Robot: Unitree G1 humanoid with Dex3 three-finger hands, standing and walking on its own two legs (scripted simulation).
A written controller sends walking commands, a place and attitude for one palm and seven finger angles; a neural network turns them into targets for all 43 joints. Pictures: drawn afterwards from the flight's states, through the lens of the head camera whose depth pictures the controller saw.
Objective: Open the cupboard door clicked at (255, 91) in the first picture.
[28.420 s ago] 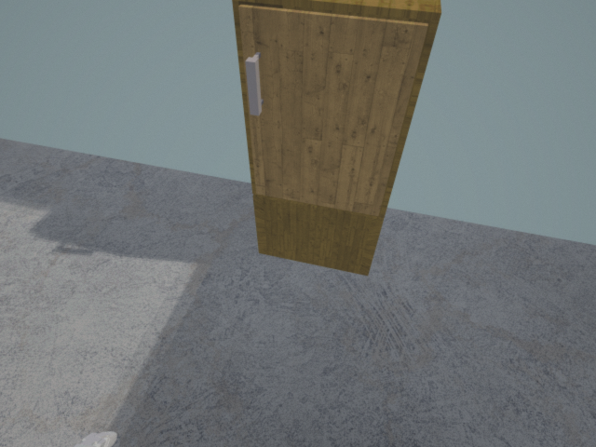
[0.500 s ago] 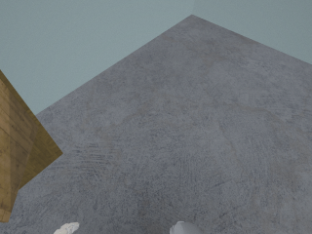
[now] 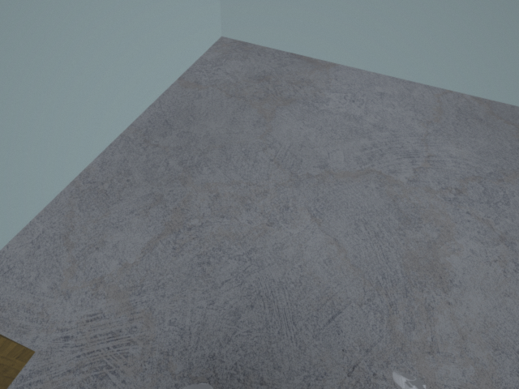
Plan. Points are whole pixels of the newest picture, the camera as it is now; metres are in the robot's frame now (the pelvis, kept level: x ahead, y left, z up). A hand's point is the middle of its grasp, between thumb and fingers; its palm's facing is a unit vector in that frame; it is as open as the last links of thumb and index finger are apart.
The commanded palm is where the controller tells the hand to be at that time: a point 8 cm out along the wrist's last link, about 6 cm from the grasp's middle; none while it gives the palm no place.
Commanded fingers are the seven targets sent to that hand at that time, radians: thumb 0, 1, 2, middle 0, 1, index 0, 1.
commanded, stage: walk to a spot facing it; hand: left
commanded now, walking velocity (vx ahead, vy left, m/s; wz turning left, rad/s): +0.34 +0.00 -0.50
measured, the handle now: out of the picture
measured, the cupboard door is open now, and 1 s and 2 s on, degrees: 43 43 43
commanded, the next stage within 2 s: turn to face it in 0.88 s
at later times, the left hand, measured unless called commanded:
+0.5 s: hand (230, 275) +0.35 +0.08 -0.15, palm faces -0.22 -0.95 -0.21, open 7.4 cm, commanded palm none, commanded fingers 0.00 0.90 0.90 -0.20 -0.30 -0.20 -0.30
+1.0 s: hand (268, 206) +0.54 +0.01 -0.16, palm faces -0.30 -0.93 -0.20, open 7.4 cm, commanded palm none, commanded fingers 0.00 0.90 0.90 -0.20 -0.30 -0.20 -0.30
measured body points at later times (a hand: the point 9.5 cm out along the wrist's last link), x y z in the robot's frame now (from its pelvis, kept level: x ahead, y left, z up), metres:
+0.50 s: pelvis +0.20 -0.07 +0.01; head +0.24 -0.09 +0.45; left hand +0.36 +0.13 -0.13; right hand +0.12 -0.30 -0.15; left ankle +0.19 +0.08 -0.65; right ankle +0.21 -0.16 -0.72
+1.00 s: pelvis +0.42 -0.15 +0.00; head +0.44 -0.16 +0.45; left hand +0.56 +0.06 -0.14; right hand +0.33 -0.37 -0.16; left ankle +0.42 +0.02 -0.72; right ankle +0.45 -0.27 -0.73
